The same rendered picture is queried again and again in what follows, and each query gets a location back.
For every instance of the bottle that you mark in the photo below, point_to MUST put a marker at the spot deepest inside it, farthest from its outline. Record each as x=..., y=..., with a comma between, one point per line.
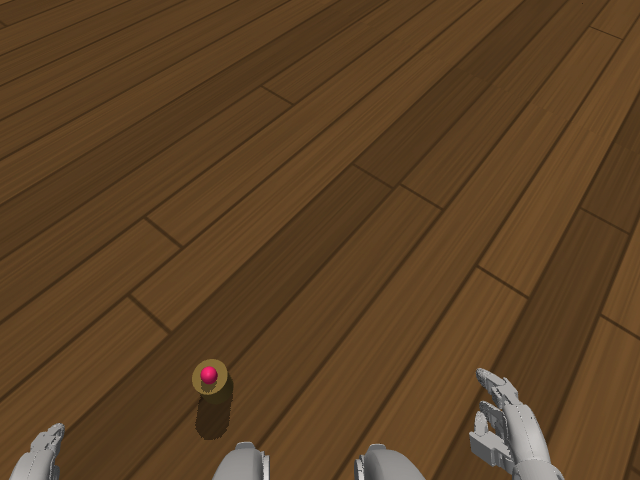
x=212, y=381

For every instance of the left robot hand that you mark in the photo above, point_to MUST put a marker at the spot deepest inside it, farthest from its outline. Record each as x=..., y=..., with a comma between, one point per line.
x=39, y=464

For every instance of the right robot hand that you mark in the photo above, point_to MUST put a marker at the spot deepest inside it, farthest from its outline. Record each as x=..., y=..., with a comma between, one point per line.
x=518, y=435

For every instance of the right robot arm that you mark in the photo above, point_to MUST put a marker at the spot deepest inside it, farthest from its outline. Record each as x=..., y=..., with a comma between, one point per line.
x=536, y=470

